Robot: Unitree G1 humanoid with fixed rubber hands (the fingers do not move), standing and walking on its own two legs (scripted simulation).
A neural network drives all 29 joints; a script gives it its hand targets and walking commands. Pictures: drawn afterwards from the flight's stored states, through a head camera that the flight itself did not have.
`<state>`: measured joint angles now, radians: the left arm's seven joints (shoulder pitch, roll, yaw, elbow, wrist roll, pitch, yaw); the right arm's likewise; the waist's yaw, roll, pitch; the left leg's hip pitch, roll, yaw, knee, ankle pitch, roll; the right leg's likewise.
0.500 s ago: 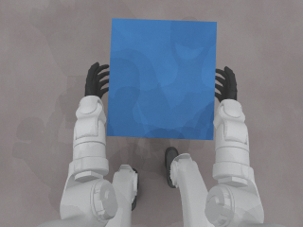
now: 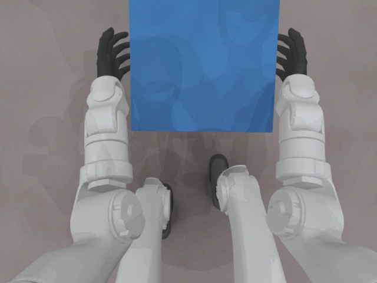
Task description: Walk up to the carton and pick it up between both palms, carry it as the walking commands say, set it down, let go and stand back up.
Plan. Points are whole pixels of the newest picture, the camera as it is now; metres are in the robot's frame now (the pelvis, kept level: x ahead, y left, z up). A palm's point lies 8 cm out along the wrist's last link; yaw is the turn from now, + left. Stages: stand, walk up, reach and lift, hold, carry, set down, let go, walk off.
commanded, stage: set down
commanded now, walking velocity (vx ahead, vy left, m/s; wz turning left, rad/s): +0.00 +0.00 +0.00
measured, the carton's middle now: (200, 61) +0.53 -0.06 -0.19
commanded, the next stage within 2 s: none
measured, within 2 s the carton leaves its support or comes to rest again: rests again in 1.78 s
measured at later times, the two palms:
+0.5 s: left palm (127, 80) +0.51 +0.11 -0.21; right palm (277, 77) +0.48 -0.23 -0.22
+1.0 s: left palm (140, 81) +0.53 +0.10 -0.29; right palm (269, 78) +0.50 -0.24 -0.30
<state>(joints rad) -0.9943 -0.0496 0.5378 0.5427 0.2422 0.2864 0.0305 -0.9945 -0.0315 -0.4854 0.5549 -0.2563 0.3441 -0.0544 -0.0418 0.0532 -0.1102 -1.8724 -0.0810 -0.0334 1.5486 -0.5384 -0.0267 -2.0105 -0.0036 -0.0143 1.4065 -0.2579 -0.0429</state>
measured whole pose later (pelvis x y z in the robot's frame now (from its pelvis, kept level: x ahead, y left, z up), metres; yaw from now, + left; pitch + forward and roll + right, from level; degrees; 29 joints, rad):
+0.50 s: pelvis +0.00 +0.01 -0.05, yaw +0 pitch +52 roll +3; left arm -1.12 -0.01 0.49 0.55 0.19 0.31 0.05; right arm -1.14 -0.13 -0.49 0.62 -0.26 0.37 -0.02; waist -0.04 0.05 0.00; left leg -2.06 -0.09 -0.03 1.75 -0.60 -0.03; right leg -2.21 -0.01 -0.01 1.59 -0.30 -0.04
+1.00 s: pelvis -0.02 +0.01 -0.11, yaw +0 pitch +45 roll +3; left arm -1.34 0.09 0.43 0.66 0.12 0.29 0.10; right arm -1.38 -0.27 -0.43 0.76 -0.17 0.34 -0.05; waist -0.05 0.06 0.28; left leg -2.13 -0.10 -0.01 1.99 -0.65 -0.04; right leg -2.29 -0.01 -0.01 1.82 -0.32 -0.04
